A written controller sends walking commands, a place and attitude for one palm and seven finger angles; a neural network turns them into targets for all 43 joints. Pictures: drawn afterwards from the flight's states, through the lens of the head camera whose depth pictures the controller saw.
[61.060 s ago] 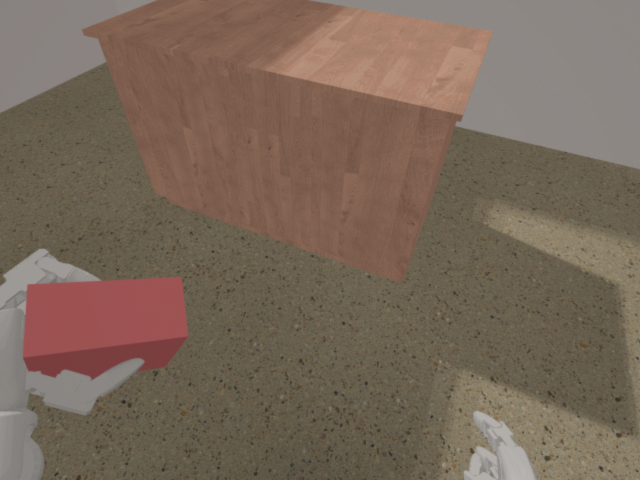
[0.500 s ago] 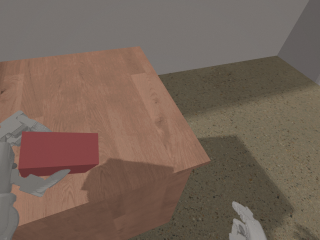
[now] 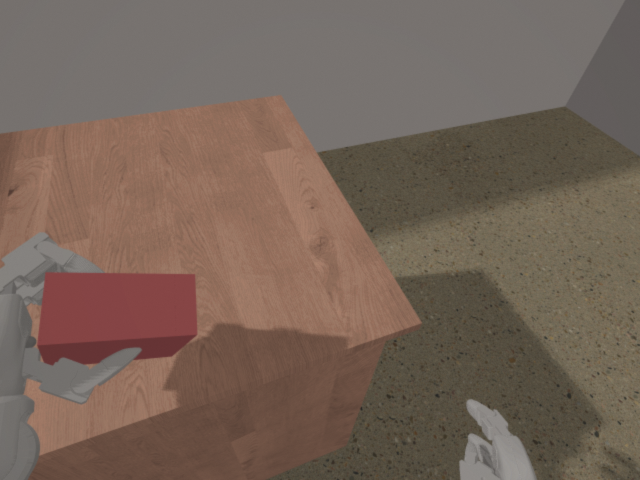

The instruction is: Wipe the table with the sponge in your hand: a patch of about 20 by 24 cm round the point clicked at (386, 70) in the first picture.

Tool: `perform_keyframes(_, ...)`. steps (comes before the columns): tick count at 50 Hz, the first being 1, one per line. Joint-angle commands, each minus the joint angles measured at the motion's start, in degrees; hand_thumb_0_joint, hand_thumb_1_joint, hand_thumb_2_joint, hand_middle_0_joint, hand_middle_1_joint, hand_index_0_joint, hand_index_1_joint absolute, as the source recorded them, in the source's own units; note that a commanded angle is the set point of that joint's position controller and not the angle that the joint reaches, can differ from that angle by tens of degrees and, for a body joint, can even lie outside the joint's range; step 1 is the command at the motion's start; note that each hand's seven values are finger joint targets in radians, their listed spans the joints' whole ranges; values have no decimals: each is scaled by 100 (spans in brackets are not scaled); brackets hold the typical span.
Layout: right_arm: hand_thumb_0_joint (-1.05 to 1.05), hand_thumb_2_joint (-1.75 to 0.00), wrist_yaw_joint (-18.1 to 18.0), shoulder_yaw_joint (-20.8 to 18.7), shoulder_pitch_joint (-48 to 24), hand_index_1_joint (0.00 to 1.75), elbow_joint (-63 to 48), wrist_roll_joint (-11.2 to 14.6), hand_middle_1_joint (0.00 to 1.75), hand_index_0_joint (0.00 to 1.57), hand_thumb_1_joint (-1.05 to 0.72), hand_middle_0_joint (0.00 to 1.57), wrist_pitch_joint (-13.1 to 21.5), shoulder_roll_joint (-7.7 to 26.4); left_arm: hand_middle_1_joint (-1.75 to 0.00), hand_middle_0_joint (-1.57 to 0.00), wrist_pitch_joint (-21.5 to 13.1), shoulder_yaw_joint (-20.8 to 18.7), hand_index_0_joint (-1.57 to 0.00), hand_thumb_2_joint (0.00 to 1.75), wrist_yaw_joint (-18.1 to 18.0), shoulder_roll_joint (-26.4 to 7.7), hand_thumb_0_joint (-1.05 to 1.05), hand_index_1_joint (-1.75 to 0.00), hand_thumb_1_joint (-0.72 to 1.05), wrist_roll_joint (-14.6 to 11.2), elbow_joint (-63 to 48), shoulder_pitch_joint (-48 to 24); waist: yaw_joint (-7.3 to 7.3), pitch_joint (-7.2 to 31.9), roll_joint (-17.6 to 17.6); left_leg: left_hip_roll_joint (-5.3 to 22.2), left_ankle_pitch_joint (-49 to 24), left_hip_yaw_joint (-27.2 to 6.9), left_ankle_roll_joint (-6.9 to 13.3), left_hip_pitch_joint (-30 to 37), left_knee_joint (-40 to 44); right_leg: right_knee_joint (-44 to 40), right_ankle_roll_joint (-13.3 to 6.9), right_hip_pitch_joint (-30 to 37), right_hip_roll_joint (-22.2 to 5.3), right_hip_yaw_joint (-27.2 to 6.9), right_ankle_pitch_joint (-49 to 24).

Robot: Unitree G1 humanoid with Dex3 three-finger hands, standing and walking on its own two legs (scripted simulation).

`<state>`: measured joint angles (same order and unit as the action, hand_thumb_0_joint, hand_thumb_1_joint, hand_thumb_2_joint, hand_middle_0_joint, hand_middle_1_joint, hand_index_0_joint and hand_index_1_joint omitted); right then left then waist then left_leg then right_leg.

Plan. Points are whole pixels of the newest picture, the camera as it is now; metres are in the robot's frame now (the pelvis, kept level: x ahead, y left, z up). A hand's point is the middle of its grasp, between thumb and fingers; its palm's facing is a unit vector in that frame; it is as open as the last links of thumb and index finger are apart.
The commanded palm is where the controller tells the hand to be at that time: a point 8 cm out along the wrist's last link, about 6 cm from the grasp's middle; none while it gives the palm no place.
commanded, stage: look again from close up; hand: left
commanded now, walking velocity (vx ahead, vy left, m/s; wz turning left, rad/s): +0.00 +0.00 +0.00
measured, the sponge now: (141, 320) +0.23 +0.21 +0.13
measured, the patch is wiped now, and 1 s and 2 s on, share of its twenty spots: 0.00 0.00 0.00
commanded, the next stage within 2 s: shuffle to correct the standing spot in 0.04 s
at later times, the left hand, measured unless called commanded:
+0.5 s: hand (128, 311) +0.22 +0.21 +0.16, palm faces +0.37 -0.86 -0.36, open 9.9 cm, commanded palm +0.16 +0.24 +0.17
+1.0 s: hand (184, 313) +0.23 +0.16 +0.16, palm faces +0.35 -0.87 -0.35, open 9.9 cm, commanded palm +0.17 +0.20 +0.17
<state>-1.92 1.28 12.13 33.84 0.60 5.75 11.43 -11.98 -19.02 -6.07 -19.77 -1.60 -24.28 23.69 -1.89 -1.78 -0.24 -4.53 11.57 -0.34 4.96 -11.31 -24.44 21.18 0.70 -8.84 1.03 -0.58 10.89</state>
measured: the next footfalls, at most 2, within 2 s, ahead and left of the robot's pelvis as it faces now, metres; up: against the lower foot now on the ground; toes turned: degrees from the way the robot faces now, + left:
none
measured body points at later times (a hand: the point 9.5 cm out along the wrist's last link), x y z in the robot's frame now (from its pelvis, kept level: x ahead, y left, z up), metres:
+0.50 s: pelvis +0.00 -0.04 +0.00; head +0.01 -0.02 +0.45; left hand +0.20 +0.25 +0.18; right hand +0.17 -0.26 -0.08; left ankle +0.02 +0.05 -0.74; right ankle +0.01 -0.13 -0.74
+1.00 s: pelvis +0.01 -0.08 -0.01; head +0.02 -0.07 +0.44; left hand +0.20 +0.20 +0.18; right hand +0.17 -0.33 -0.09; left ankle +0.02 +0.05 -0.74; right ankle +0.01 -0.13 -0.74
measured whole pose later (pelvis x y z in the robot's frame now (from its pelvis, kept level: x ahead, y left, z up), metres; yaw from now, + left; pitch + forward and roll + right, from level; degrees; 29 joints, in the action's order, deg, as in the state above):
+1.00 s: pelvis +0.01 -0.08 -0.01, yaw +0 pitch +0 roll -1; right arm -2.4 -1.2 12.6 33.2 1.3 2.1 12.6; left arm -7.7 -20.5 -5.9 -21.7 -5.5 -28.8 26.7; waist 0.4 -0.9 -0.4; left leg 1.9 16.6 -2.7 -1.0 -15.4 -32.2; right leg 26.0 -6.0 -12.0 7.6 1.7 14.0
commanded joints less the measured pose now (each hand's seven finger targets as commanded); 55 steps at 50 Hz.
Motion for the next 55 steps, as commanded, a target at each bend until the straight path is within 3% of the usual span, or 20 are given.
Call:
perform_keyframes(1, 0, -90, -89, -347, -567, 30, -938, -5, 30, 20, -90, 20, 357, 760, -160, -120, -353, -556, -120, 130, -111, -982, 0, -160, 10, -45, -1289, -573, 55, 698, 307, 867, -238, -724, -426, -257, 661, -164, -209, 517, -326, -309, -585)
perform_keyframes(7, 0, -90, -109, -342, -648, 30, -903, 14, 30, 20, -90, 20, 361, 762, -160, -120, -331, -648, -120, 130, -146, -1062, 0, -160, 10, -56, -1328, -455, 55, 695, 417, 852, -294, -722, -441, -189, 663, -186, -218, 428, -327, -304, -535)
perform_keyframes(8, 0, -90, -108, -315, -592, 30, -890, -23, 30, 20, -90, 20, 334, 753, -160, -120, -325, -525, -120, 130, -125, -906, 0, -160, 10, -87, -1181, -391, 58, 665, 292, 865, -178, -742, -422, -213, 733, -225, -205, 389, -278, -260, -423)
perform_keyframes(11, 0, -90, -107, -347, -595, 30, -924, -5, 30, 20, -90, 20, 311, 745, -160, -120, -313, -580, -120, 130, -102, -987, 0, -160, 10, -103, -1221, -520, 72, 620, 275, 979, -123, -791, -446, -133, 820, -203, -183, 291, -223, -258, -363)
perform_keyframes(13, 0, -90, -109, -338, -611, 30, -888, -18, 30, 20, -90, 20, 272, 762, -160, -120, -313, -516, -120, 130, -100, -925, 0, -160, 10, -110, -1239, -598, 83, 616, 459, 1053, 91, -892, -475, -150, 1005, -121, -157, 237, -109, -171, -203)
perform_keyframes(17, 0, -90, -77, -367, -642, 30, -934, 8, 30, 20, -90, 20, 244, 721, -160, -120, -262, -636, -120, 130, -110, -1063, 0, -160, 10, -107, -1357, -594, 80, 686, 497, 1143, -249, -873, -479, -63, 877, -81, -154, 229, -126, -140, -283)
perform_keyframes(18, 0, -90, -60, -363, -593, 30, -940, -9, 30, 20, -90, 20, 220, 737, -160, -120, -252, -456, -120, 130, -80, -871, 0, -160, 10, -134, -1311, -556, 95, 675, 552, 1154, -114, -859, -456, -84, 910, -59, -158, 178, -94, -123, -204)
perform_keyframes(20, 0, -90, -45, -391, -586, 30, -983, -14, 30, 20, -90, 20, 209, 743, -160, -120, -247, -605, -120, 130, -90, -1045, 0, -160, 10, -127, -1431, -557, 76, 735, 593, 1212, -173, -870, -401, -93, 824, -59, -154, 211, -114, -151, -246)
perform_keyframes(23, 0, -90, -27, -385, -575, 30, -983, -6, 30, 20, -90, 20, 153, 725, -160, -120, -169, -595, -120, 130, -89, -982, 0, -160, 10, -186, -1374, -392, 100, 781, 412, 1156, -435, -729, -366, -77, 577, -125, -183, 185, -151, -188, -394)
perform_keyframes(27, 0, -90, -27, -425, -599, 30, -1000, 31, 30, 20, -90, 20, 118, 708, -160, -120, -109, -778, -120, 130, -96, -1163, 0, -160, 10, -246, -1540, -281, 112, 942, 369, 1152, -999, -632, -361, 83, 201, -111, -242, 167, -264, -288, -770)
perform_keyframes(32, 0, -90, -53, -454, -594, 30, -1000, 42, 30, 20, -90, 20, 77, 716, -160, -120, -17, -791, -120, 130, -74, -1175, 0, -160, 10, -319, -1528, -191, 133, 914, 341, 1115, -864, -511, -323, 68, -84, -122, -308, -13, -386, -474, -863)
perform_keyframes(33, 0, -90, -48, -439, -532, 30, -994, 19, 30, 20, -90, 20, 59, 724, -160, -120, -4, -646, -120, 130, -54, -1011, 0, -160, 10, -343, -1476, -193, 157, 880, 215, 1074, -758, -487, -311, 32, -144, -138, -323, -73, -378, -494, -796)
perform_keyframes(37, 0, -90, -79, -471, -574, 30, -994, 57, 30, 20, -90, 20, 34, 719, -160, -120, 35, -811, -120, 130, -94, -1220, 0, -160, 10, -363, -1663, -247, 164, 868, 224, 1016, -576, -412, -305, 65, -366, -174, -393, -234, -540, -669, -736)
perform_keyframes(38, 0, -90, -75, -456, -525, 30, -998, 32, 30, 20, -90, 20, 18, 717, -160, -120, 36, -698, -120, 130, -84, -1089, 0, -160, 10, -383, -1637, -196, 178, 879, 190, 982, -490, -349, -290, 74, -443, -202, -387, -290, -542, -690, -669)
perform_keyframes(42, 0, -90, -97, -484, -533, 30, -999, 57, 30, 20, -90, 20, -14, 719, -160, -120, 85, -850, -120, 130, -119, -1239, 0, -160, 10, -399, -1648, -133, 180, 790, 84, 916, -362, -275, -300, -20, -652, -248, -363, -343, -682, -804, -692)
perform_keyframes(43, 0, -90, -93, -463, -499, 30, -984, 36, 30, 20, -90, 20, -34, 700, -160, -120, 79, -773, -120, 130, -112, -1127, 0, -160, 10, -419, -1568, -88, 192, 784, -58, 895, -313, -197, -289, -41, -731, -307, -328, -374, -682, -811, -658)
perform_keyframes(46, 0, -90, -95, -502, -495, 30, -1026, 59, 30, 20, -90, 20, -33, 721, -160, -120, 89, -861, -120, 130, -104, -1208, 0, -160, 10, -437, -1636, -38, 174, 820, -136, 841, -334, -95, -302, -119, -856, -281, -261, -172, -772, -872, -1093)
perform_keyframes(50, 0, -90, -97, -495, -497, 30, -1026, 50, 30, 20, -90, 20, -32, 736, -160, -120, 61, -804, -120, 130, -92, -1197, 0, -160, 10, -434, -1771, -117, 182, 804, 89, 924, -446, -180, -267, 11, -662, -160, -177, -267, -670, -725, -953)
perform_keyframes(53, 0, -90, -109, -445, -534, 30, -1014, 7, 30, 20, -90, 20, -53, 724, -160, -120, 52, -773, -120, 130, -96, -1177, 0, -160, 10, -397, -1784, -151, 180, 680, 341, 1149, -610, -445, -178, -63, -361, -13, -73, -302, -424, -489, -682)
perform_keyframes(55, 0, -90, -107, -493, -515, 30, -1053, 11, 30, 20, -90, 20, -52, 759, -160, -120, 46, -819, -120, 130, -67, -1228, 0, -160, 10, -376, -1854, -136, 150, 783, 466, 1291, -875, -553, -137, -84, -289, 101, 33, -118, -336, -445, -885)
